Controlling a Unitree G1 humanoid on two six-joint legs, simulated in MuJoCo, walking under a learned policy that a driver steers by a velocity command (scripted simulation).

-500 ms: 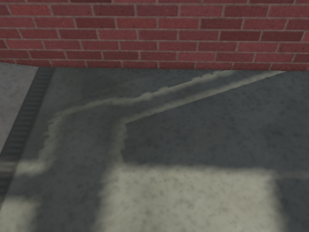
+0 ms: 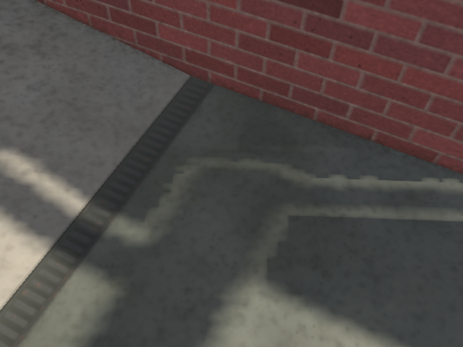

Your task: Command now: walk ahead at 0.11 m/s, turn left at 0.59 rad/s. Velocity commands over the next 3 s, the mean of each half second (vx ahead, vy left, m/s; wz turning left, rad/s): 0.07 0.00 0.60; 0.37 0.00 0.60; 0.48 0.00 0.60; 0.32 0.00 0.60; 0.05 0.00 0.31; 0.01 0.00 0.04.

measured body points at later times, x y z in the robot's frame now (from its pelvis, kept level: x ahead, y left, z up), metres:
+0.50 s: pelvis +0.05 -0.03 +0.02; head +0.07 -0.03 +0.47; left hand +0.12 +0.27 -0.09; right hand +0.19 -0.29 -0.11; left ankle +0.10 +0.04 -0.72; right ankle +0.08 -0.15 -0.71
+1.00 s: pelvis +0.17 +0.04 +0.01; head +0.21 +0.07 +0.45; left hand -0.03 +0.23 -0.12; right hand +0.49 -0.01 -0.09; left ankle +0.21 +0.19 -0.71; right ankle +0.08 -0.14 -0.72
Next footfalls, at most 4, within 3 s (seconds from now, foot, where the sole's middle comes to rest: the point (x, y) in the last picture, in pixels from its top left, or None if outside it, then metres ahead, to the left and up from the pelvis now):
0.52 right None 0.12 -0.13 -0.76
1.02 left None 0.25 0.21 -0.76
1.54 right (121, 273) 0.61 0.36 -0.76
2.02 left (28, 313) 0.48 0.59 -0.76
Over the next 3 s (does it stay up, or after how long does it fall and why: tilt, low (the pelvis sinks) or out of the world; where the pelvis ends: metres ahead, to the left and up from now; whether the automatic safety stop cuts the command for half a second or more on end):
stays up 0.57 0.50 0.03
